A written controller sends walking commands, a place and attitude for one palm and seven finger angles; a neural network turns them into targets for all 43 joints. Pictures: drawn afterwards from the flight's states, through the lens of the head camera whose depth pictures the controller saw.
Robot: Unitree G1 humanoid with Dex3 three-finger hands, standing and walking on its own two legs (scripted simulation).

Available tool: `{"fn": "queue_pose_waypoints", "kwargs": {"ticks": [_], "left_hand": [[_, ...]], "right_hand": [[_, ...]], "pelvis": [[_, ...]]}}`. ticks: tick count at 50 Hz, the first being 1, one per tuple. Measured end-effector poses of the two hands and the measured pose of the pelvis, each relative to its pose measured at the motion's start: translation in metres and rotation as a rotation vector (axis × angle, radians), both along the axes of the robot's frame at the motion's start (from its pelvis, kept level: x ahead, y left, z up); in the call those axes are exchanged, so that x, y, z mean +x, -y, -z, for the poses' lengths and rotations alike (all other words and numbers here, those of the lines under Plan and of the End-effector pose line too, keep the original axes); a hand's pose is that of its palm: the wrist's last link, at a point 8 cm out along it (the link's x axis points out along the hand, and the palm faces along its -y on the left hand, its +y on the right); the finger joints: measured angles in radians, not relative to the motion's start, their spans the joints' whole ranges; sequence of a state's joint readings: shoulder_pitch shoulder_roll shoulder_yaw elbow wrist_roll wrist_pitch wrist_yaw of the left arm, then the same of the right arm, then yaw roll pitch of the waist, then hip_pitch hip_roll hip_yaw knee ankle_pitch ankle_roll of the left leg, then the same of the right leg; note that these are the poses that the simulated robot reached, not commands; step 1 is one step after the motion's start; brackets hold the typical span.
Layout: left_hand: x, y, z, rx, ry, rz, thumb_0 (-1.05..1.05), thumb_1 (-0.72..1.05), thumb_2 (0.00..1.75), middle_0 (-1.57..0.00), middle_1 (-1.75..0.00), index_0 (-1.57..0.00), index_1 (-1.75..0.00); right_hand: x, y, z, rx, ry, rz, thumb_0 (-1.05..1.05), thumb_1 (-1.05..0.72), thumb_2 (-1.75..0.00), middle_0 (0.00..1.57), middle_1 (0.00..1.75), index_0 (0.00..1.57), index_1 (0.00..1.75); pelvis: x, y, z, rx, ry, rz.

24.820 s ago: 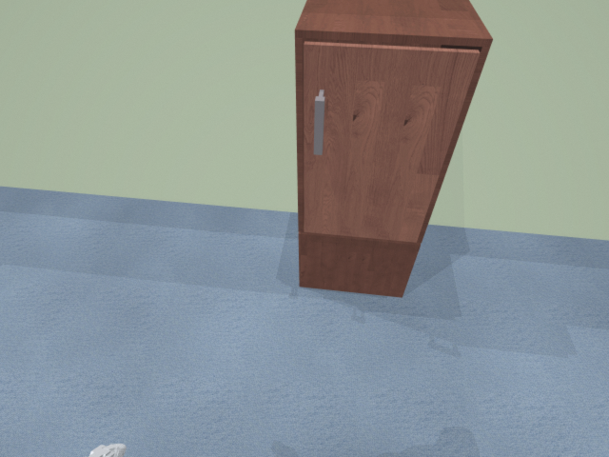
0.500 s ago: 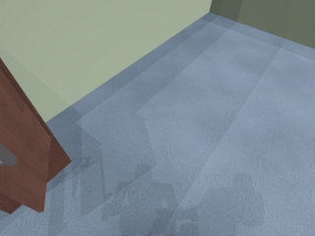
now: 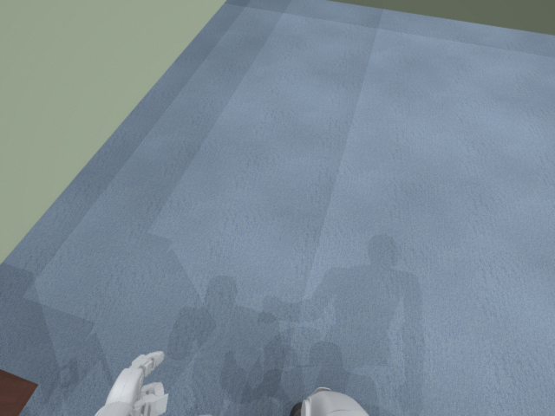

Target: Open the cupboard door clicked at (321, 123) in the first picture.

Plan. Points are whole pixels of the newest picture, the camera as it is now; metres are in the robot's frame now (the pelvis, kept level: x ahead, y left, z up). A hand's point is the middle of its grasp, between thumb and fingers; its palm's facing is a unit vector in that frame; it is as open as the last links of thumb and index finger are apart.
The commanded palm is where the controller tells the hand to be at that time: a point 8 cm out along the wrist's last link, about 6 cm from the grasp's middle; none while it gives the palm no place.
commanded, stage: walk to a spot facing it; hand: left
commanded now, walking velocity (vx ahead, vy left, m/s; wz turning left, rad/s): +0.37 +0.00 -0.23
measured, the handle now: out of the picture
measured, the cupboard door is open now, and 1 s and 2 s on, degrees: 52 52 52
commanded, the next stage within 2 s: turn to face it in 1.16 s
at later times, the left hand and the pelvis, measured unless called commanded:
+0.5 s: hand (172, 391) +0.17 +0.18 -0.17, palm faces -0.01 -0.99 -0.14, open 7.3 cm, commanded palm none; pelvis +0.25 +0.01 +0.00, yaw -8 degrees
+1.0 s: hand (247, 173) +0.62 +0.07 -0.13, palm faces -0.22 -0.95 -0.23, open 7.3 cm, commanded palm none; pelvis +0.46 -0.09 +0.02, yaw -13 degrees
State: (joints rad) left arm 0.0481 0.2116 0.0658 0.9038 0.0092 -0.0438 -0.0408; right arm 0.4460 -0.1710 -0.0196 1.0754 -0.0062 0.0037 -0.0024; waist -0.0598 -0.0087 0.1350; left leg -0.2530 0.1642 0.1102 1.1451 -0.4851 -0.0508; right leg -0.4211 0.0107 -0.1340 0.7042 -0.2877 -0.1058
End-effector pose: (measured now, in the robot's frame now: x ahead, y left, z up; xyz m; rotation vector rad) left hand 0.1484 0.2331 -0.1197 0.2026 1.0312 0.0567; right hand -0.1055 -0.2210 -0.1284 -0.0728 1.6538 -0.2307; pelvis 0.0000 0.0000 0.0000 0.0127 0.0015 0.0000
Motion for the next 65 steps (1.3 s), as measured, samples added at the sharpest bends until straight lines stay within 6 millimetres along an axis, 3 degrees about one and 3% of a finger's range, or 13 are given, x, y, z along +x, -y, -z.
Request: {"fn": "queue_pose_waypoints", "kwargs": {"ticks": [4, 10, 19, 23, 25, 27, 36, 41, 46, 48, 51, 59, 65], "left_hand": [[-0.005, 0.013, -0.006, 0.011, -0.103, -0.006, 0.00, 0.91, 0.90, -0.20, -0.30, -0.20, -0.30], [-0.007, 0.003, -0.017, 0.051, -0.208, -0.061, -0.01, 0.95, 0.90, -0.20, -0.30, -0.20, -0.30], [-0.007, 0.008, -0.004, 0.006, -0.386, -0.146, 0.00, 0.92, 0.90, -0.20, -0.30, -0.20, -0.30], [0.006, 0.008, 0.011, -0.025, -0.495, -0.154, 0.00, 0.92, 0.90, -0.20, -0.30, -0.20, -0.30], [0.025, 0.005, 0.018, -0.036, -0.529, -0.132, 0.00, 0.91, 0.90, -0.20, -0.30, -0.20, -0.30], [0.056, 0.002, 0.020, -0.033, -0.516, -0.100, 0.00, 0.91, 0.90, -0.20, -0.30, -0.20, -0.30], [0.265, 0.012, -0.009, -0.013, -0.206, 0.019, 0.01, 0.92, 0.90, -0.20, -0.30, -0.19, -0.30], [0.369, 0.040, -0.020, 0.032, -0.116, 0.121, 0.00, 0.92, 0.90, -0.19, -0.30, -0.19, -0.30], [0.452, 0.085, -0.014, 0.069, -0.038, 0.195, 0.00, 0.92, 0.90, -0.19, -0.30, -0.19, -0.30], [0.466, 0.100, -0.015, 0.061, -0.027, 0.190, 0.00, 0.92, 0.90, -0.19, -0.30, -0.19, -0.30], [0.468, 0.117, -0.017, 0.042, -0.065, 0.159, 0.00, 0.92, 0.90, -0.20, -0.30, -0.19, -0.30], [0.451, 0.121, -0.010, 0.032, -0.239, 0.051, -0.01, 0.96, 0.90, -0.20, -0.30, -0.20, -0.30], [0.438, 0.125, 0.009, -0.015, -0.390, -0.042, 0.00, 0.93, 0.90, -0.20, -0.30, -0.20, -0.30]], "right_hand": [[0.096, 0.018, -0.005, -0.027, 0.188, -0.012, 0.01, -0.91, -0.90, 0.20, 0.29, 0.20, 0.30], [0.235, 0.030, -0.020, -0.032, 0.447, -0.055, 0.00, -0.92, -0.90, 0.20, 0.29, 0.20, 0.30], [0.400, 0.017, -0.030, -0.018, 0.598, -0.143, 0.00, -0.91, -0.90, 0.20, 0.29, 0.20, 0.30], [0.461, 0.006, -0.026, -0.040, 0.655, -0.161, 0.00, -0.91, -0.90, 0.20, 0.29, 0.20, 0.30], [0.475, 0.004, -0.023, -0.064, 0.675, -0.141, 0.00, -0.91, -0.90, 0.20, 0.29, 0.20, 0.30], [0.471, 0.004, -0.023, -0.075, 0.648, -0.107, 0.00, -0.91, -0.90, 0.20, 0.29, 0.20, 0.30], [0.389, 0.015, -0.020, -0.073, 0.266, 0.057, 0.00, -0.94, -0.90, 0.20, 0.29, 0.20, 0.30], [0.364, 0.023, -0.015, -0.034, 0.122, 0.160, 0.00, -0.93, -0.90, 0.20, 0.29, 0.20, 0.30], [0.370, 0.039, 0.001, 0.020, 0.017, 0.230, 0.00, -0.92, -0.90, 0.20, 0.29, 0.20, 0.30], [0.391, 0.049, 0.000, 0.030, 0.013, 0.234, 0.01, -0.92, -0.90, 0.20, 0.29, 0.20, 0.30], [0.445, 0.072, -0.005, 0.012, 0.084, 0.216, 0.01, -0.92, -0.90, 0.20, 0.29, 0.20, 0.30], [0.627, 0.125, -0.019, -0.039, 0.363, 0.100, 0.01, -0.92, -0.90, 0.20, 0.29, 0.20, 0.30], [0.755, 0.137, -0.022, -0.063, 0.476, -0.034, 0.00, -0.92, -0.90, 0.20, 0.29, 0.20, 0.30]], "pelvis": [[0.030, 0.009, -0.017, 0.008, -0.001, 0.039], [0.083, 0.015, -0.029, 0.009, -0.017, 0.076], [0.178, 0.006, -0.022, -0.009, -0.007, 0.102], [0.227, -0.005, -0.009, -0.013, -0.001, 0.125], [0.247, -0.010, -0.003, -0.013, 0.009, 0.144], [0.264, -0.011, -0.005, -0.001, 0.023, 0.159], [0.337, 0.003, -0.028, -0.007, 0.015, 0.178], [0.382, 0.030, -0.025, 0.011, 0.002, 0.211], [0.430, 0.071, -0.007, 0.020, -0.008, 0.236], [0.444, 0.082, -0.009, 0.013, -0.002, 0.229], [0.468, 0.095, -0.020, 0.010, 0.002, 0.221], [0.535, 0.116, -0.030, -0.006, -0.008, 0.186], [0.596, 0.114, -0.020, -0.026, 0.006, 0.141]]}}
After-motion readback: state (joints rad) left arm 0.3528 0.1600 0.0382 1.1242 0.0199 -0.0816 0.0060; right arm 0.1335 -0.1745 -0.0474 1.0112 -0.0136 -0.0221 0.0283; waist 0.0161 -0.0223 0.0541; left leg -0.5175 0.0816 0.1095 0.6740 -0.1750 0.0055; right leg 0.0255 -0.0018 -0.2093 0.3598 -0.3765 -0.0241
